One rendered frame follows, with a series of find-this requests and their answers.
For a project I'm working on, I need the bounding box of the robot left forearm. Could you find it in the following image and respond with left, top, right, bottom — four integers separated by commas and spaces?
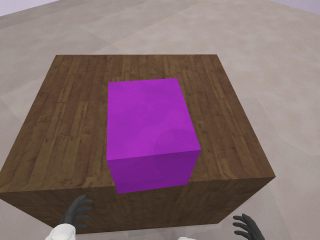
45, 223, 76, 240

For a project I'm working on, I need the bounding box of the pedestal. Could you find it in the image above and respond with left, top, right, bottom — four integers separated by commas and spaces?
0, 54, 276, 235

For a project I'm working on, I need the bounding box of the carton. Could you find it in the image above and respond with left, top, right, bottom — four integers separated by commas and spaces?
106, 78, 201, 194

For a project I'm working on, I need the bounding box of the robot right hand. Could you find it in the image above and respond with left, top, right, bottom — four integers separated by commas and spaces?
232, 213, 265, 240

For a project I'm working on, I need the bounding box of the robot left hand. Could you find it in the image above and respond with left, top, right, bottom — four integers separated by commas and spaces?
59, 194, 93, 230

